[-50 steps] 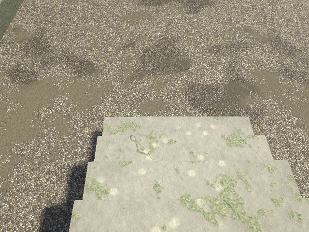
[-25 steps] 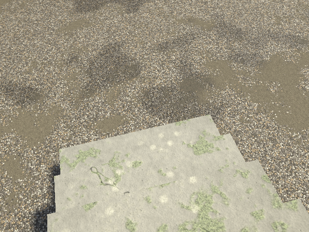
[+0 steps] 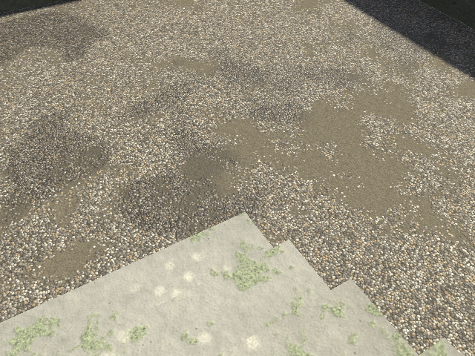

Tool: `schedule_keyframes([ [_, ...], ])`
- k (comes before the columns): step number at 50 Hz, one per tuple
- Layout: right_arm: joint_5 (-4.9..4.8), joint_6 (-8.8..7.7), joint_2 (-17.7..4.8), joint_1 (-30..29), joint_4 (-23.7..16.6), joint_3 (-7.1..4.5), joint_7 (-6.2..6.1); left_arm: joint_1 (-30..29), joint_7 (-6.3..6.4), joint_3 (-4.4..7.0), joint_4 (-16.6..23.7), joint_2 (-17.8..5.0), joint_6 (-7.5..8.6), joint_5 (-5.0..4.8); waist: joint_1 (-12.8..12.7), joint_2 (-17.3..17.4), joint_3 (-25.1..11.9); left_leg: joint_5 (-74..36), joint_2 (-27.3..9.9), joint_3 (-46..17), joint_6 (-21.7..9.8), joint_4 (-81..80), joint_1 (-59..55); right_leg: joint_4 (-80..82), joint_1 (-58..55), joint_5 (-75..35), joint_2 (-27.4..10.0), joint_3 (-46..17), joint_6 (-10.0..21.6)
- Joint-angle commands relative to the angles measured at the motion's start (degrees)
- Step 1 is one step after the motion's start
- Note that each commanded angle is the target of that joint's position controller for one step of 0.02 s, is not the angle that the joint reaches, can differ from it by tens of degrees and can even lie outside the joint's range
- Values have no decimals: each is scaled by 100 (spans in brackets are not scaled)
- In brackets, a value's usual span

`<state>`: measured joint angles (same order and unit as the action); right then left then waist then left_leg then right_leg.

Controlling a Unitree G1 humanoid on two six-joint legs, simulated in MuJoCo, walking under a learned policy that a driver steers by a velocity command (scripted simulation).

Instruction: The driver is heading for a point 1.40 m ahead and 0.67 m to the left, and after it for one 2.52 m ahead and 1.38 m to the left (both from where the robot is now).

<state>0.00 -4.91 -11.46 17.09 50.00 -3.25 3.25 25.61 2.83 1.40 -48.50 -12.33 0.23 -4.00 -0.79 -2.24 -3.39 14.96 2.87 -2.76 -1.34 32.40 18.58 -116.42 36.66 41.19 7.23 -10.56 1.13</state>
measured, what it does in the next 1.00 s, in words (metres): goes down, turning left: right foot, then left foot 0.18 m lower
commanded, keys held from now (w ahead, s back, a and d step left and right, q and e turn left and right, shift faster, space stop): w+q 1.00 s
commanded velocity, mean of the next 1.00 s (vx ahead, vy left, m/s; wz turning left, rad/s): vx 0.50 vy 0.00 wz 0.40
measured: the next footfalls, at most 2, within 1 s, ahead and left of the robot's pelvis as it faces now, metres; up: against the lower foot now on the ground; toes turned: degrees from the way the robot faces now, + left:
right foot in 0.34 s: +0.29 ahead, -0.13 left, +0.00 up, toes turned +11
left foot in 0.78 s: +0.42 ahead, +0.18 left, -0.18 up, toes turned +22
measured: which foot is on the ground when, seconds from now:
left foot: down 0.00-0.34, up 0.36-0.76, down 0.78-1.00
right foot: up 0.00-0.32, down 0.34-0.78, up 0.80-1.00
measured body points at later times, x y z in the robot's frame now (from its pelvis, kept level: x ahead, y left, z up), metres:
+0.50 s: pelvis +0.23 +0.00 -0.02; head +0.22 -0.01 +0.43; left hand +0.26 +0.25 -0.14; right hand +0.33 -0.26 -0.15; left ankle +0.15 +0.12 -0.64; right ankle +0.25 -0.14 -0.73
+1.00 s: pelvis +0.44 +0.12 -0.19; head +0.45 +0.14 +0.26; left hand +0.41 +0.41 -0.31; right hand +0.61 -0.06 -0.32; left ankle +0.38 +0.17 -0.91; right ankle +0.59 -0.02 -0.82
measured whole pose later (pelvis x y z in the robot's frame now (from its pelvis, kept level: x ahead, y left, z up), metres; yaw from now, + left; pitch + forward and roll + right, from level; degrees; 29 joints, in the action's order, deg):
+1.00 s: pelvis +0.44 +0.12 -0.19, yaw +30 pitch +3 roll +0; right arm -0.4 -0.4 -9.8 19.8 45.9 -2.0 0.8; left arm 11.9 2.1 3.2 -44.0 -13.3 3.9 0.8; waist -0.7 -2.1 -0.9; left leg 22.5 9.2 -4.7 -6.1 40.6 21.0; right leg -71.9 45.4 14.1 -5.6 -7.2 -3.4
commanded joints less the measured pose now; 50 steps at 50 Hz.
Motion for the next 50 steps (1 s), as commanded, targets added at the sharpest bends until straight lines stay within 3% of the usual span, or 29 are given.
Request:
schedule_keyframes([
  [1,100,46,-731,859,228,-11,-104,-1010,181,72,941,-662,61,-23,260,545,1074,724,-2539,-3540,-1670,-1613,-841,-67,3013,-1403,-709,74,155],
  [2,102,-64,-308,526,194,194,-148,-1083,148,20,957,-388,81,188,-17,361,1368,652,-2191,-3176,-1410,-1417,-121,463,2967,-1975,-888,-188,288],
  [4,142,-103,-477,-10,12,208,-256,-798,30,113,937,-489,271,511,-516,779,1251,-685,-1084,-1684,-848,-1467,841,3619,1859,-3643,-1225,306,204],
  [6,37,-114,-793,618,132,131,-441,-1432,-9,65,1051,-208,402,722,-78,913,747,-2152,-908,-1411,-973,-1686,1010,5577,410,-5161,-1064,764,-185],
  [9,-187,137,-747,1180,267,89,-535,-1615,-147,-7,1207,29,334,468,48,990,466,-2837,-1124,-1487,-1122,-1457,-222,6572,339,-4735,-980,673,-334],
  [11,-82,181,-765,1397,223,63,-535,-1695,-277,98,1129,-276,397,461,112,698,399,-2862,-1321,-1796,-1203,-1134,-825,6261,494,-5135,-929,670,-192],
  [14,-91,324,-554,1627,68,79,-509,-2303,-497,83,1297,-173,552,500,263,700,500,-2770,-1247,-1975,-1189,-546,-1217,6802,391,-4422,-785,767,-64],
  [16,-66,410,-583,1191,-192,62,-507,-1714,-580,163,1167,-277,658,417,-187,1006,207,-3686,-903,-1749,-1045,13,-473,7322,-1509,-3826,-430,1043,25],
  [17,-91,403,-611,863,-325,54,-487,-625,-592,266,855,-485,713,434,-745,867,-93,-4182,-559,-1615,-877,1151,160,7687,-2900,-4022,-425,961,171],
  [18,-97,356,-420,966,-445,80,-490,410,-621,375,564,-838,717,487,-1000,49,-788,-2993,-76,-1390,-573,2819,1025,7879,-4384,-4989,-1154,237,692],
  [19,-198,352,103,1879,-281,177,-499,596,-646,363,419,-874,636,379,-500,-1362,-1210,1725,600,-1213,-317,4633,2000,8456,-4865,-5173,-2517,-1633,1587],
  [20,-237,374,-276,1956,-299,78,-535,461,-656,334,429,-700,575,141,-364,-1245,-754,1949,280,-1183,-272,5194,2688,8855,-4352,-4820,-2930,-2228,1698],
  [21,-333,428,-423,1450,-499,-5,-583,289,-687,371,245,-723,551,120,-291,-833,-189,1532,128,-974,-288,5487,3402,9011,-3923,-3979,-3099,-2347,1764],
  [23,-270,615,-682,557,-845,-143,-638,-347,-692,291,222,-498,541,300,-53,295,607,828,-395,-927,-370,4540,3134,9174,-2149,-2382,-2872,-1633,1458],
  [26,-88,690,-576,647,-852,-241,-448,-934,-516,248,136,-499,638,438,384,-120,793,-987,-578,-697,-406,3769,2423,9066,-996,-1862,-2322,-521,1036],
  [29,-13,591,-471,-173,-1185,-215,-226,-874,-148,218,3,-472,702,391,264,-551,643,-3414,-345,-455,-340,1715,1812,8525,-565,-1758,-1911,659,544],
  [31,-122,571,-328,-555,-1323,-158,-92,-658,-12,217,-88,-595,587,351,117,-429,502,-4217,-150,-36,-244,819,824,8048,-254,-1612,-1802,1156,439],
  [35,-207,691,-350,-982,-1415,-70,2,-266,-57,282,-160,-655,463,272,-219,-263,587,-4088,-280,144,-246,112,512,6843,-813,-1310,-2002,1248,213],
  [38,-159,684,-518,-61,-1005,-189,-46,-222,-83,295,-275,-700,317,276,127,-155,578,-3470,-549,207,-526,-896,-24,5291,-1513,-2488,-2228,1188,74],
  [39,-56,648,-726,848,-682,-321,-88,-243,-79,330,-340,-782,291,271,619,79,276,-3494,-424,317,-851,-1475,-1135,3634,-1384,-3195,-1938,1520,0],
  [40,32,583,-1176,1524,-436,-431,-94,-85,-78,364,-320,-781,371,374,919,1343,-42,-5310,-779,-244,-1310,-968,-2864,631,101,-1002,-1173,1976,-210],
  [41,-52,490,-1634,1395,-565,-374,-61,655,-228,230,63,-584,562,532,356,2636,-743,-6255,-1239,-898,-1523,983,-4609,-182,2296,256,-1233,1158,-179],
  [42,-232,537,-1574,1345,-756,-398,-49,527,-298,264,244,-1013,693,476,582,2351,-1439,-5220,-1551,-1637,-1836,751,-4683,-30,2559,-89,-1327,696,-168],
  [43,-182,553,-1343,1361,-732,-326,-100,164,-298,309,279,-1059,761,349,634,1611,-1422,-4299,-1786,-1950,-1954,322,-4105,426,2695,-901,-1340,415,-99],
  [44,53,495,-1699,840,-706,-406,-110,-269,-208,275,578,-933,722,8,230,1141,-1275,-710,-2296,-3574,-2233,-571,-2993,1997,2790,-2067,-1406,231,-26],
  [45,40,379,-1096,214,-1009,-225,-98,-843,-73,366,602,-1137,607,63,95,310,-406,-262,-2200,-4122,-2178,-803,-2106,2285,2898,-2339,-1485,185,-101],
  [46,11,297,-890,-231,-1046,-113,-146,-1019,-8,370,665,-940,470,238,-215,209,246,-1305,-2019,-3717,-2119,-698,-725,3347,2365,-2741,-1460,89,-327],
  [48,-93,256,-851,-396,-1142,-122,-276,-1117,2,321,809,-633,386,557,-263,341,311,-1949,-1562,-3114,-1957,-574,-336,4892,1811,-2627,-1482,18,-592],
  [50,-37,298,-988,-189,-1038,-196,-428,-1071,-92,338,891,-626,396,617,-281,556,-93,-3289,-1138,-2453,-1725,-269,8,5298,934,-3556,-1368,245,-511],
])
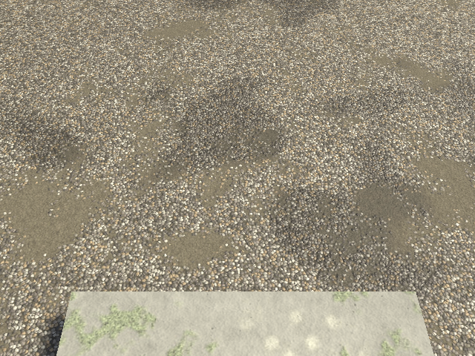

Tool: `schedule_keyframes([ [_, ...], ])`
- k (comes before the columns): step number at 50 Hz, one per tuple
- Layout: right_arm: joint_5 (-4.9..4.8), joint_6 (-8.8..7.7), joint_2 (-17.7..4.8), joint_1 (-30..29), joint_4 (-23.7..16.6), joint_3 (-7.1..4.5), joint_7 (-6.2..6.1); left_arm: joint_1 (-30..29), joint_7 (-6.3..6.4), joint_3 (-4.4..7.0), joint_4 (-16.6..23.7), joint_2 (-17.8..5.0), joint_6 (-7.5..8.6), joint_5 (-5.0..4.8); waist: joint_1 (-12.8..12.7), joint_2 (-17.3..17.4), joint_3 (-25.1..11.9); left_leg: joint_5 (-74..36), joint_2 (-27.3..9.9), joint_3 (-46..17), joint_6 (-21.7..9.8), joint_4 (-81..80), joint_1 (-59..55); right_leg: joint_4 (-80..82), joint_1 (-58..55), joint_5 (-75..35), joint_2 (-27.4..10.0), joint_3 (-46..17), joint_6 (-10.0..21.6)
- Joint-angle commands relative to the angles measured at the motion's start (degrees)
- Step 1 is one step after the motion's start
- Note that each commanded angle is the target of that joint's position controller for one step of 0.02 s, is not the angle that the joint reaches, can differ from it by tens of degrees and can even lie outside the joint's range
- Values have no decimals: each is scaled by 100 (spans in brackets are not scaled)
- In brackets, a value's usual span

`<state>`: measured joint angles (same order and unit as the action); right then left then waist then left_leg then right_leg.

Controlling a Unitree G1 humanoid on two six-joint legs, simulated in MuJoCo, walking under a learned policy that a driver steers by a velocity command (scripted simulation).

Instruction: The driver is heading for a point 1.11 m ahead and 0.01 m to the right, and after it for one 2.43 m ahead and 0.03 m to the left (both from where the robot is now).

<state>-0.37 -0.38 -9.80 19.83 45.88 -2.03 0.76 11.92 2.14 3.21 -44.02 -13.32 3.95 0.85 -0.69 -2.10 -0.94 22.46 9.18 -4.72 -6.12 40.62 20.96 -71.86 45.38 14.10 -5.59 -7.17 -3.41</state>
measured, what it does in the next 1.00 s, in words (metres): goes down: right foot 0.18 m lower, then left foot 0.18 m lower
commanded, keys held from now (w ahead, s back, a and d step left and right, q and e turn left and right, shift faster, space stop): w+q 0.12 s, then w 0.88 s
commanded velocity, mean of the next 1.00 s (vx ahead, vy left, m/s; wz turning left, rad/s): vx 0.50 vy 0.00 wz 0.21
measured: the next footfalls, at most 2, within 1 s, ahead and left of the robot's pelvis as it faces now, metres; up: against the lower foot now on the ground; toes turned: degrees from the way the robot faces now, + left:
right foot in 0.30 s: +0.33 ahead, -0.15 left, -0.18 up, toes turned +14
left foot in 0.96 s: +0.67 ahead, +0.13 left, -0.36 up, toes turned +6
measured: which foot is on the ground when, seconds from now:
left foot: down 0.00-0.32, up 0.34-0.94, down 0.96-1.00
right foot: up 0.00-0.28, down 0.30-0.96, up 0.98-1.00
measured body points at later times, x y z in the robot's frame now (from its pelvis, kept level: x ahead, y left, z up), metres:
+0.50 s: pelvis +0.28 -0.08 -0.17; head +0.29 -0.11 +0.28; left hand +0.20 +0.14 -0.30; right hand +0.39 -0.31 -0.31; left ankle +0.27 +0.07 -0.74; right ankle +0.29 -0.16 -0.89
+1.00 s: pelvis +0.57 +0.02 -0.32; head +0.59 +0.03 +0.13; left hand +0.42 +0.24 -0.46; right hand +0.82 -0.14 -0.40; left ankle +0.64 +0.13 -1.07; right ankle +0.34 -0.16 -0.81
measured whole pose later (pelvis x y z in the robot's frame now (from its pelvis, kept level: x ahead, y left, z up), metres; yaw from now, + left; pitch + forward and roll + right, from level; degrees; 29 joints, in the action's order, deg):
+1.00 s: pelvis +0.57 +0.02 -0.32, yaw +8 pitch +3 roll -3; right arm 0.3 -5.6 -10.5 3.0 40.1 -1.8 3.5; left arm 31.5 2.2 1.9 -56.7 -10.9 1.6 -1.9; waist -6.3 2.8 -1.4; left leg -0.4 -0.2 -2.4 -3.2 22.6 21.5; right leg -91.4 12.7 49.8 8.0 -5.9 3.0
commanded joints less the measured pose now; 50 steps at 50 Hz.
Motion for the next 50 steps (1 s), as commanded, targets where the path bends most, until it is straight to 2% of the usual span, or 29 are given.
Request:
schedule_keyframes([
  [1,74,-134,-1282,-267,-511,-374,-204,712,-154,191,190,-646,73,89,-275,466,-625,-4261,-1702,-2133,-1199,-876,-182,482,-389,-1684,59,47,68],
  [3,-130,-179,-959,700,-174,-304,-317,-191,-319,254,514,-778,187,-53,158,410,-197,-2373,-1507,-2481,-1070,-430,-1323,1519,1139,-2433,39,-422,311],
  [6,-218,-148,-728,502,-224,-194,-577,-1241,-400,55,929,-258,389,190,289,119,270,-233,-577,-1657,-664,-275,934,3789,-1297,-4923,583,200,393],
  [9,-155,-32,-821,357,-172,-178,-540,-954,-446,79,1128,-292,241,6,269,944,367,124,-506,-1670,-633,285,1052,4010,-2026,-4648,649,152,353],
  [12,-173,103,-771,655,-143,-166,-597,-897,-481,85,1219,-361,184,-60,422,821,311,-406,-616,-2058,-583,1304,-272,4932,-1844,-4095,232,-371,412],
  [14,-141,150,-743,482,-85,-135,-611,333,-459,252,688,-600,124,-149,-55,780,168,-1148,-671,-2056,-459,2508,-496,5234,-2745,-3627,-46,-213,499],
  [15,-188,103,-663,371,32,-91,-485,1526,-468,327,258,-674,118,-160,-602,571,-37,-841,-496,-1698,-282,3791,37,5479,-3980,-3656,-224,-101,633],
  [16,-189,-21,-340,605,252,-68,-297,2680,-507,324,-192,-697,77,-82,-954,-266,-513,1360,238,-1227,55,6165,1421,4605,-5730,-4385,-595,-448,863],
  [17,-184,-129,-66,1576,325,-28,-174,2950,-553,201,-430,-683,46,-75,-446,-1700,-776,3120,606,-1284,343,8217,3494,2842,-7191,-5371,-837,-845,1072],
  [18,-249,-223,-277,2003,211,2,-161,2693,-551,232,-375,-907,-85,-171,-142,-2581,-912,2876,209,-1015,502,8851,4199,3182,-7016,-4877,-1114,-1518,1210],
  [19,-348,-260,-732,1602,-89,-37,-202,2423,-541,320,-335,-1151,-132,-288,-60,-1972,-966,2118,-109,-619,556,8155,4541,4248,-6635,-1625,-1469,-2513,1930],
  [20,-353,-121,-934,344,-229,-113,-361,1835,-481,202,-321,-650,-196,-153,-156,-74,-233,1050,-565,-169,352,7467,4573,5378,-5181,1459,-1335,-2824,1760],
  [21,-424,-49,-948,-129,-488,-94,-462,1275,-407,210,-266,-911,-148,-35,70,-431,277,519,-767,-259,305,7232,4296,5790,-4021,2261,-1585,-3713,1906],
  [22,-278,-39,-931,-375,-495,-95,-476,813,-301,40,-216,-509,11,56,297,95,756,-660,-1020,-851,188,5997,4195,5452,-3060,1999,-1318,-3303,1532],
  [23,-136,-115,-948,-210,-386,-132,-445,623,-293,-55,-225,-227,114,107,495,1,806,-1206,-1235,-918,109,5012,3682,5205,-2422,1235,-906,-2556,1215],
  [24,28,-179,-841,-253,-456,-131,-394,526,-177,-52,-231,-318,173,102,620,-154,855,-1903,-1316,-527,238,3502,2716,5406,-1532,217,-296,-1476,986],
  [26,289,-268,-492,-682,-634,-104,-309,1160,-46,-23,-540,-394,135,-20,320,-689,361,-2609,-1438,-167,539,2199,2324,5247,-2127,-2048,-180,-1270,1275],
  [27,238,-213,-246,-476,-576,-44,-252,1468,-22,-25,-699,-347,49,-40,331,-764,-65,-2665,-1435,-181,624,2395,2275,4955,-2624,-2942,-282,-1353,1410],
  [29,58,-151,-411,-187,-458,-96,-124,1678,-60,41,-752,-596,49,-53,345,-345,-312,-3141,-1440,-233,474,2381,2404,4644,-3178,-3060,-434,-1418,1469],
  [31,41,-149,-570,-772,-624,-179,-77,2259,-44,19,-995,-378,44,-236,35,-23,9,-3236,-1533,-611,323,2003,3619,4321,-4190,-2305,-482,-1596,1427],
  [35,-41,-322,-517,-1995,-1001,-186,69,3048,37,-8,-1112,-275,79,-171,-364,-242,501,-3472,-1420,-541,251,899,4392,4079,-4776,-1406,-452,-1829,1228],
  [37,167,-447,-302,-2331,-1017,-101,238,2636,222,-75,-917,-177,-18,-167,-457,33,633,-5376,-1103,10,331,-349,2421,3919,-3016,-387,79,-954,1078],
  [40,49,-411,-165,-2244,-1058,-63,285,2327,224,-88,-845,-272,-105,-246,-480,-168,702,-5425,-858,171,455,-756,1158,3454,-2324,-362,313,-671,1103],
  [43,-16,-484,-308,-2658,-1337,-42,323,2403,228,-88,-831,-211,-250,-303,-801,-217,809,-4626,-909,66,588,-1767,1656,2525,-3567,-742,380,-964,1265],
  [46,-41,-550,-493,-2052,-1098,-121,294,2216,235,-15,-1008,-330,-384,-282,-526,-271,495,-4445,-1280,-97,387,-2317,821,1347,-3985,-1682,237,-1027,1289],
  [47,-62,-529,-734,-773,-710,-289,250,2019,122,-2,-1060,-359,-325,-152,110,-201,23,-4806,-1385,-136,129,-2418,-771,363,-3390,-1950,406,-1074,1248],
  [48,26,-493,-873,748,-165,-349,200,1758,-8,-37,-1123,-280,-221,-214,819,85,-312,-5412,-1425,226,53,-2258,-2483,-1256,-2327,-1703,710,-501,996],
  [49,188,-431,-1085,2055,298,-329,232,2268,-116,-105,-1212,223,-111,-210,912,1442,-1150,-7525,-2365,-511,-548,-398,-5262,-4142,-169,3492,1533,-316,609],
  [50,116,-355,-1230,1908,338,-302,255,3078,-154,-136,-1090,-183,4,-391,663,2070,-2023,-7727,-2953,-1376,-1135,484,-6235,-5041,947,4010,1265,-713,304],
])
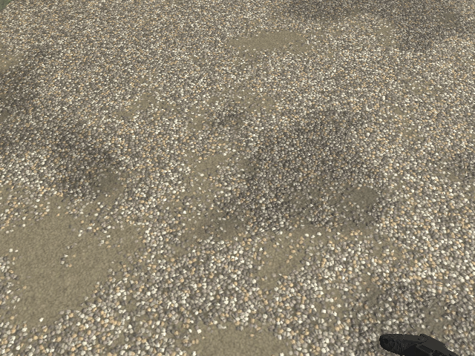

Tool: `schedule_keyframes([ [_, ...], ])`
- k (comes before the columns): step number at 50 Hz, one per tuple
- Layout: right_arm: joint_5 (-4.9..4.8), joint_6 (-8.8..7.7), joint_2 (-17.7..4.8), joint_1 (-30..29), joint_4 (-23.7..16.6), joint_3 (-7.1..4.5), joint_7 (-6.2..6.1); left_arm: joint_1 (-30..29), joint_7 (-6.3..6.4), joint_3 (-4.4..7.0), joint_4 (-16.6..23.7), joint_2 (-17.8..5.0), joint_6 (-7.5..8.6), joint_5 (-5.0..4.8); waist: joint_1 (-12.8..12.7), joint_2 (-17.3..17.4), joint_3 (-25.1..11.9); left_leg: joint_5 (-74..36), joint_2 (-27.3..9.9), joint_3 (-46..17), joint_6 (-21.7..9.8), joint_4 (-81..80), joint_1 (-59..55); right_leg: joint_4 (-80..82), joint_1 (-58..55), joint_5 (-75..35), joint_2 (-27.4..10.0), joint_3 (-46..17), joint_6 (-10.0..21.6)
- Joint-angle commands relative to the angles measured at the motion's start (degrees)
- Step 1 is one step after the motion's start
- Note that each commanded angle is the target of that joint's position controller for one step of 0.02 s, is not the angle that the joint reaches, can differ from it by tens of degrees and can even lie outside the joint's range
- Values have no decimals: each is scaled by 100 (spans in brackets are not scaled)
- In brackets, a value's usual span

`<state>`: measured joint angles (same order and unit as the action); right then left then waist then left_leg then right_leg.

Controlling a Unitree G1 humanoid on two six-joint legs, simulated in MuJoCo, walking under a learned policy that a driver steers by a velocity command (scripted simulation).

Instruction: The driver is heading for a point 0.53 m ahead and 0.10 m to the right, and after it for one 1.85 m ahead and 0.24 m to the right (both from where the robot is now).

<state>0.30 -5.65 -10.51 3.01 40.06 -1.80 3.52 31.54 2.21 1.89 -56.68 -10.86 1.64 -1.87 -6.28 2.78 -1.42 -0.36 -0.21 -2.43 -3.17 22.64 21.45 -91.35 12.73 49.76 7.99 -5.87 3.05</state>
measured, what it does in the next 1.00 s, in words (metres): goes down: right foot 0.18 m lower, then left foot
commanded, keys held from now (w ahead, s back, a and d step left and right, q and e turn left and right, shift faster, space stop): w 0.52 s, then no key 0.48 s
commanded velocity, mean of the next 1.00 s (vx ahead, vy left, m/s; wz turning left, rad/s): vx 0.36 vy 0.00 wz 0.00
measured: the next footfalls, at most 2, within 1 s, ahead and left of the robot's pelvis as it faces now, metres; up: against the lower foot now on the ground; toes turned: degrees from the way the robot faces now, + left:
right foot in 0.58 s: +0.50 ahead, -0.16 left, -0.18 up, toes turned +2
left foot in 0.94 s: +0.66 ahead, +0.06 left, -0.18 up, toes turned -2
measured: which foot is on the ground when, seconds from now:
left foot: down 0.00-0.58, up 0.60-0.92, down 0.94-1.00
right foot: up 0.00-0.56, down 0.58-1.00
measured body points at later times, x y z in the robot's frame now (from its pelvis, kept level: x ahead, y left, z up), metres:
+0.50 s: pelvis +0.29 -0.03 -0.10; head +0.30 -0.02 +0.35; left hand +0.54 +0.18 -0.16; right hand +0.20 -0.27 -0.23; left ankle +0.08 +0.10 -0.75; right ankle +0.46 -0.16 -0.81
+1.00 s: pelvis +0.53 -0.06 -0.19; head +0.55 -0.06 +0.26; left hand +0.54 +0.19 -0.34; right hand +0.73 -0.29 -0.29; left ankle +0.62 +0.06 -0.92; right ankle +0.46 -0.16 -0.92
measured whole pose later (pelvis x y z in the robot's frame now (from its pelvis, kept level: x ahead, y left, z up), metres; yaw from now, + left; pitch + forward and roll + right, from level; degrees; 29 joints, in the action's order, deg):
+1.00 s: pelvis +0.53 -0.06 -0.19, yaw +1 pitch +3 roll -1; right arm 1.2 -2.4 -11.1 3.3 44.2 -2.3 -0.8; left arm 18.7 0.6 2.2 -54.3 -12.6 3.3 -0.2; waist -3.0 0.7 -1.3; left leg 5.7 -0.2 -3.3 -0.2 29.1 25.7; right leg -28.2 10.4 20.6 3.9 -0.1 2.5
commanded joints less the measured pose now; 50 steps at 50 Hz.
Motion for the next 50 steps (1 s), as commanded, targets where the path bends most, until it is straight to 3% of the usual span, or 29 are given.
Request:
schedule_keyframes([
  [1,-115,277,-1274,3278,873,-398,-50,705,-161,44,505,-791,320,-172,1290,1569,-2362,-2997,-2303,-2294,-1862,1675,-6128,-2903,4741,55,-418,-881,-453],
  [2,-161,340,-1260,2847,932,-374,-76,-5,-105,49,825,-750,308,-193,1167,897,-1804,-362,-2398,-3011,-1995,636,-4917,-2496,4980,-705,-645,-349,-480],
  [3,-38,329,-952,2000,710,-267,-119,-690,47,98,948,-850,178,-128,880,-626,-747,1238,-2280,-3219,-1809,-309,-3000,-1843,4599,-1918,-930,0,-369],
  [4,27,210,-986,1448,687,-230,-110,-889,119,86,1061,-667,65,-42,523,-569,-141,859,-2432,-3655,-1952,-446,-1575,-1776,4145,-2165,-1040,24,-365],
  [5,64,48,-596,1067,622,-103,-91,-734,106,138,946,-649,62,80,229,-816,202,450,-1928,-2865,-1540,-221,-527,-362,3770,-3304,-1301,-479,-184],
  [6,48,-13,-317,1115,758,-18,-70,-666,76,166,904,-571,94,166,157,-362,275,-65,-1521,-2255,-1265,-58,-50,162,3516,-3495,-1416,-433,-82],
  [7,-19,-35,-328,1196,882,-6,-164,-880,53,208,990,-509,136,185,98,-158,433,-200,-952,-1375,-1071,-288,492,1774,2996,-4105,-1506,-298,-205],
  [9,-3,76,-560,1692,1150,-69,-395,-1495,-23,138,1262,-211,153,352,326,338,112,-1492,-850,-1246,-1169,-220,285,2731,2649,-4717,-1556,-9,-424],
  [11,62,106,-889,1960,1184,-160,-415,-1079,-191,135,1098,-249,130,194,255,276,-333,-1479,-1058,-1392,-1321,30,-119,2611,2517,-5556,-1487,0,-360],
  [12,-58,38,-694,2377,1315,-150,-459,-1753,-253,278,1345,-636,146,123,500,87,-49,-393,-1010,-1493,-1188,308,-985,3259,3754,-6275,-1659,-469,-246],
  [14,-140,-3,-651,2756,1372,-111,-483,-2579,-323,277,1673,-652,215,211,803,43,211,405,-1129,-1863,-1111,444,-1470,3919,4442,-6550,-1597,-478,-74],
  [16,-200,84,-451,2753,1358,-13,-621,-2931,-462,205,1821,-374,258,321,955,81,383,1527,-636,-1196,-924,593,-315,5096,2974,-7956,-1278,-63,-85],
  [19,-95,157,-654,2799,1315,-5,-653,-3354,-600,175,2043,-374,293,219,1122,-100,630,1985,-628,-1271,-930,1173,-165,5473,2660,-7873,-1087,46,-139],
  [25,-222,420,-656,2928,1270,-78,-817,-3724,-789,85,2160,-374,441,84,1480,86,920,1258,-628,-1620,-714,2637,-1727,7205,2955,-7275,-1365,-130,-180],
  [26,-238,432,-685,3027,1369,-119,-798,-3642,-759,100,2118,-425,439,93,1460,83,789,873,-627,-1481,-641,2868,-1606,7332,2353,-7354,-1382,-27,-110],
  [27,-175,449,-808,2817,1440,-166,-752,-2673,-693,186,1816,-567,412,27,952,61,573,699,-615,-1386,-545,3779,-1251,7759,1240,-7570,-1615,-133,111],
  [28,-89,344,-626,2789,1535,-112,-621,-1488,-632,307,1330,-821,415,174,464,-364,-112,353,-148,-880,-365,5103,-624,7613,-578,-8317,-1273,496,85],
  [29,-109,243,-544,2795,1566,-111,-505,2,-572,409,806,-1155,344,251,-138,-960,-646,2273,439,-364,84,7209,1034,6916,-2817,-10349,-1808,194,348],
  [30,-279,137,-260,3611,1583,7,-429,455,-571,398,594,-1449,348,333,47,-2168,-1687,5618,789,-723,445,9606,3134,4878,-5238,-12755,-2828,-596,994],
  [31,-358,-30,-776,3518,1298,-8,-374,393,-540,438,554,-1488,269,196,-11,-2386,-2483,5185,499,-1010,598,9823,3827,4739,-5512,-12238,-3073,-1233,1410],
  [32,-344,-51,-832,2908,1093,-37,-393,-11,-481,368,666,-1249,180,179,-36,-1639,-2518,4905,157,-896,635,9456,4201,5213,-5078,-10368,-3147,-1406,1615],
  [34,-257,188,-531,2192,816,27,-549,-1374,-413,195,972,-939,128,220,633,4,-1537,3525,-422,-280,645,8395,3584,6446,-2315,-7425,-3191,-2030,1778],
  [35,-167,370,-366,2023,755,52,-627,-1864,-412,98,1030,-797,167,334,944,47,-1145,3174,-578,-291,624,8240,2766,6707,-814,-7685,-3291,-2233,1752],
  [37,-54,398,-473,1742,680,-56,-652,-2078,-328,80,1001,-807,289,278,1056,-318,-44,1773,-588,-465,500,5557,2051,7179,830,-7641,-2359,-932,1144],
  [39,64,241,-249,1310,553,-53,-643,-1950,-178,41,891,-641,290,306,912,-881,-194,608,-468,-178,585,2992,1145,7232,809,-8197,-1633,-8,826],
  [41,-32,195,-143,1108,474,-56,-572,-1632,-95,86,703,-829,227,266,862,-1192,-589,75,-151,-32,702,2091,281,7151,500,-8753,-1631,89,788],
  [47,89,313,-451,657,282,-157,-433,-1394,-129,130,477,-759,177,91,834,-730,-180,-416,-67,-134,163,652,-315,6785,21,-7355,-1753,-259,525],
  [49,156,314,-1007,693,338,-307,-431,-302,-175,125,295,-550,233,186,292,336,-585,-3337,-647,-590,-322,742,-1825,6352,661,-5781,-1136,-103,74],
  [50,67,386,-787,833,355,-301,-426,-146,-183,78,195,-494,232,230,446,447,-934,-3380,-848,-752,-632,888,-2459,6203,1023,-4664,-970,67,-113],
])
